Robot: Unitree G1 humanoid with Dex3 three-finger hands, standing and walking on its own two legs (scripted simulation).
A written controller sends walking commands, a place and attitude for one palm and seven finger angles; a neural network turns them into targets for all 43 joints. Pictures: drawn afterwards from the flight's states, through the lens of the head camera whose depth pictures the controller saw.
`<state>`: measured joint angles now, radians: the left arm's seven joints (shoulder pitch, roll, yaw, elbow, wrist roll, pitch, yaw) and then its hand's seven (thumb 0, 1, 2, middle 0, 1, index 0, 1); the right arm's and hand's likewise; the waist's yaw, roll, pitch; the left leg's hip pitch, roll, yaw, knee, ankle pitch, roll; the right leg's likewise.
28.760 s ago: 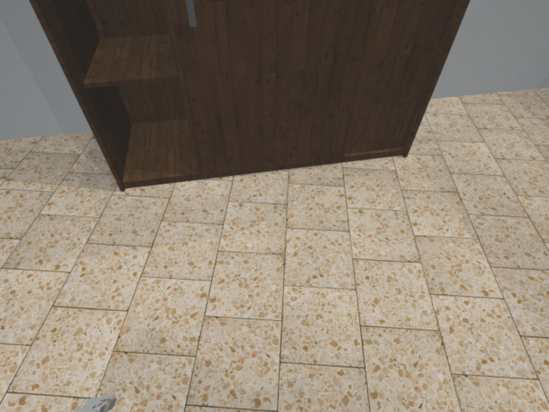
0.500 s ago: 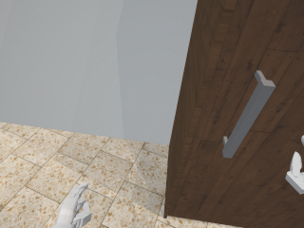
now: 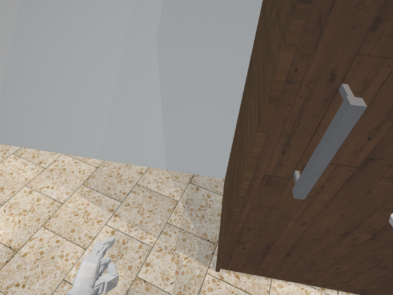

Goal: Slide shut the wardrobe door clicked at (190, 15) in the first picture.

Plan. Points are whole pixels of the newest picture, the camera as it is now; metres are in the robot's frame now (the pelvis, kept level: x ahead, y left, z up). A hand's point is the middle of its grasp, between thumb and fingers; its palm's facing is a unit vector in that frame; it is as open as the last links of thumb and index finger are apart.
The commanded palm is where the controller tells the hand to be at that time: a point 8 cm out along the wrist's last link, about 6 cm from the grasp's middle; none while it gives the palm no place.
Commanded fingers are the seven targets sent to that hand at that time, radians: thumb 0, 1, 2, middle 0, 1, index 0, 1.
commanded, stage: step back with the hand held close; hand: right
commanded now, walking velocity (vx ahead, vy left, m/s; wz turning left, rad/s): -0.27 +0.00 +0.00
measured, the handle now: (319, 148) +0.36 -0.23 +0.15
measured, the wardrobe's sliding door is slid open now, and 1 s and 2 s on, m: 0.00 0.00 0.00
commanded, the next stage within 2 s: stop stepping back and stand still in 1.08 s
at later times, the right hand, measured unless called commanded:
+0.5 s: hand out of the picture +0.14 -0.29 +0.16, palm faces +0.45 +0.79 -0.41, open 7.4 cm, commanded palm +0.08 -0.33 +0.18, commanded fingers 0.00 -0.90 -0.90 0.20 0.30 0.20 0.30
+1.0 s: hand out of the picture +0.05 -0.27 +0.17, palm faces +0.39 +0.79 -0.47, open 7.4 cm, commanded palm +0.00 -0.31 +0.18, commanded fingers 0.00 -0.90 -0.90 0.20 0.30 0.20 0.30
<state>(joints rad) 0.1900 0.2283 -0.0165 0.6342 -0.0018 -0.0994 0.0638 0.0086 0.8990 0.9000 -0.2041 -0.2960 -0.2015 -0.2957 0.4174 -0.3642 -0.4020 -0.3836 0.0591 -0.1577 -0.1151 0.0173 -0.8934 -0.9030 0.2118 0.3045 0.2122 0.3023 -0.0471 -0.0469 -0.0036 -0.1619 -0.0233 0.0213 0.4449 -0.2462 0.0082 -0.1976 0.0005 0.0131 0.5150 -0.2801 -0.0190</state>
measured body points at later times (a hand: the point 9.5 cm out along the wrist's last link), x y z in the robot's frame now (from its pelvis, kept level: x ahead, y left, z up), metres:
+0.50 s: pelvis -0.06 -0.03 -0.01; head -0.05 -0.05 +0.44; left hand +0.10 +0.21 -0.09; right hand +0.11 -0.33 +0.18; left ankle +0.00 +0.12 -0.74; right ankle +0.00 -0.11 -0.74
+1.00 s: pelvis -0.14 -0.01 -0.01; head -0.12 -0.04 +0.44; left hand +0.04 +0.22 -0.07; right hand +0.03 -0.31 +0.20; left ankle -0.12 +0.12 -0.74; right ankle -0.09 -0.11 -0.69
